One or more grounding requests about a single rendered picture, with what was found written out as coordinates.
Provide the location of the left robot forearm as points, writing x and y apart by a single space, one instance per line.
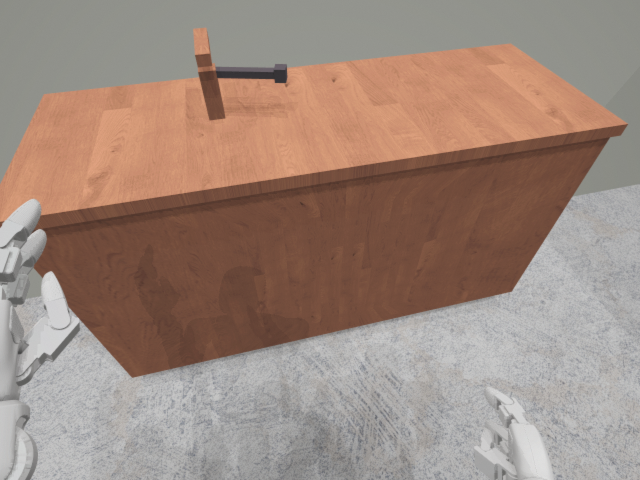
18 450

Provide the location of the tap lever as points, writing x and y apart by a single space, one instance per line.
279 73

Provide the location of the right robot hand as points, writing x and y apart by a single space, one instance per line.
522 451

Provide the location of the left robot hand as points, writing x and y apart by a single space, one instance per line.
19 251

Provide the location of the counter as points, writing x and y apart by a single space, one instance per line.
194 219

